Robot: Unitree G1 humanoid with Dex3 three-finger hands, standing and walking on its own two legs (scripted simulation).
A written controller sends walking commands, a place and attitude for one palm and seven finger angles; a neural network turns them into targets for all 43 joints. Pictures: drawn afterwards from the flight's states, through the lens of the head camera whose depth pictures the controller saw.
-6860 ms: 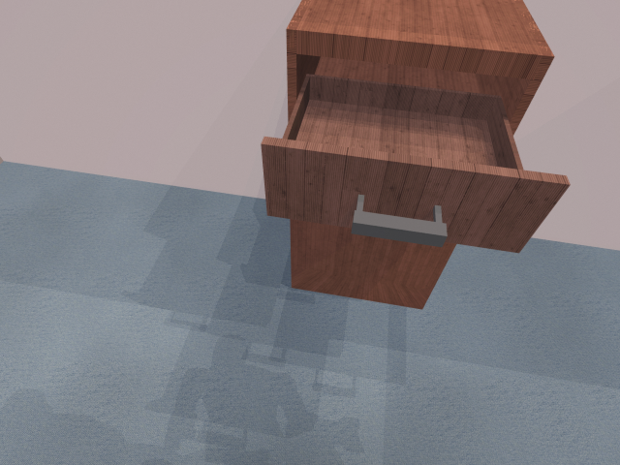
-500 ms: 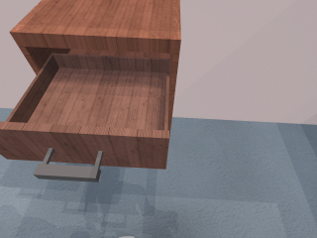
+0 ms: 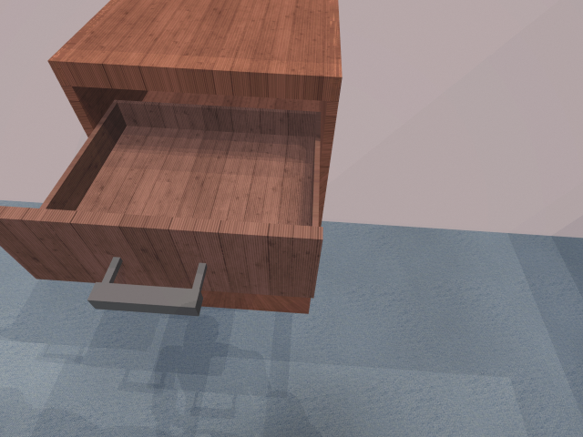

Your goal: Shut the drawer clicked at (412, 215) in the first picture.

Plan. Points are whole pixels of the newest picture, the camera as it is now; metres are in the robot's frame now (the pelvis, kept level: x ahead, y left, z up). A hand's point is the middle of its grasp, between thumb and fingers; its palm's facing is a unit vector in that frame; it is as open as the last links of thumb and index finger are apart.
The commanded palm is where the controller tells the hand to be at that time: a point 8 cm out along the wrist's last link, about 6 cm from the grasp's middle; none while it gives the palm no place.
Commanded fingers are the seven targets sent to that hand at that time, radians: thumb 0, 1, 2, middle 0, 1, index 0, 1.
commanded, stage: come to a stop and stand still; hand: left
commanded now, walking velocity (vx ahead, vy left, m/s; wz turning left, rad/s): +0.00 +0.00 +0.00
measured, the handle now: (152, 283) +0.29 +0.22 +0.04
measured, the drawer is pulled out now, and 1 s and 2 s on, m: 0.30 0.30 0.30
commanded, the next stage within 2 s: look again from close up in 0.36 s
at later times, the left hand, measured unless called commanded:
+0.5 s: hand out of the picture -0.02 +0.13 -0.17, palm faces +0.00 -0.99 -0.11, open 7.4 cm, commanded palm none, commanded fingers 0.00 0.90 0.90 -0.20 -0.30 -0.20 -0.30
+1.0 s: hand out of the picture +0.06 +0.18 -0.17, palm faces +0.01 -0.98 -0.21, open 7.3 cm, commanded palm none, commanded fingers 0.00 0.90 0.90 -0.20 -0.30 -0.20 -0.30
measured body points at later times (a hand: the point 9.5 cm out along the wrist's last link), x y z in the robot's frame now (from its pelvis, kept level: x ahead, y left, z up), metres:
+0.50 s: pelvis +0.01 +0.00 +0.00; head +0.03 +0.00 +0.45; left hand -0.02 +0.18 -0.16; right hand -0.01 -0.19 -0.16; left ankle +0.03 +0.07 -0.74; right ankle +0.03 -0.09 -0.74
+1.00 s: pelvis +0.05 +0.01 +0.00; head +0.05 +0.01 +0.45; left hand +0.06 +0.24 -0.15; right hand +0.04 -0.20 -0.16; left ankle +0.03 +0.07 -0.74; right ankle +0.03 -0.09 -0.74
